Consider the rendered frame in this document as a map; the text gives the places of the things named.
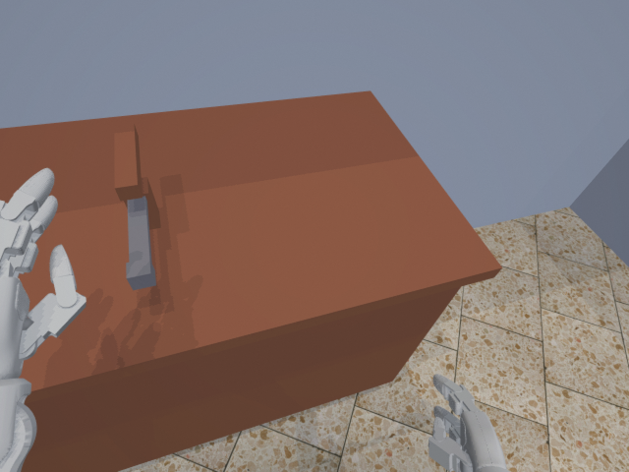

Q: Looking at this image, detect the robot left forearm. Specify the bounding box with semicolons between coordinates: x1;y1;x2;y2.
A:
0;379;37;472

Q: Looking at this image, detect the robot right hand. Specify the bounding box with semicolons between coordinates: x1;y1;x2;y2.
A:
429;374;507;472

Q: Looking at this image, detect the tap lever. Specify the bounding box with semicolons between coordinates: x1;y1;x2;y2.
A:
126;196;156;290

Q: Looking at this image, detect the robot left hand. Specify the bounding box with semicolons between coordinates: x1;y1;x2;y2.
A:
0;168;86;380

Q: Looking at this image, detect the counter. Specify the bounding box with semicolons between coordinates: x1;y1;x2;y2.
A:
0;91;502;472

